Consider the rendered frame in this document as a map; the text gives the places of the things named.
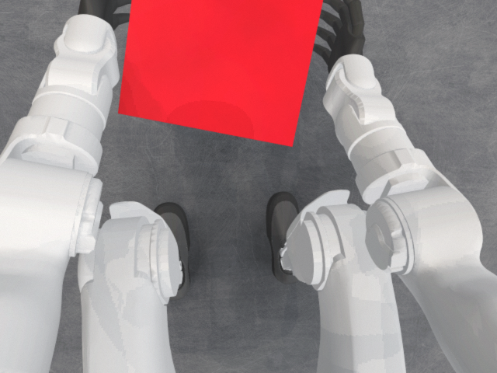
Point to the left robot forearm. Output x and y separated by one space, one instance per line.
70 109

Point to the left robot upper arm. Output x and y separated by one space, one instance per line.
47 214

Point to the robot left hand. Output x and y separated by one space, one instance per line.
104 9

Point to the right robot upper arm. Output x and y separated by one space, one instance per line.
431 239

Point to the robot right hand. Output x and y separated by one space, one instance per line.
349 38

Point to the carton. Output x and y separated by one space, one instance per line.
236 67

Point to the robot right thigh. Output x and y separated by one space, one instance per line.
360 328

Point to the robot thigh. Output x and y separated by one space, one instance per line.
124 307
360 328

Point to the right robot forearm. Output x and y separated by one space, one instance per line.
377 145

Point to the robot left thigh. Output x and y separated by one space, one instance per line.
124 307

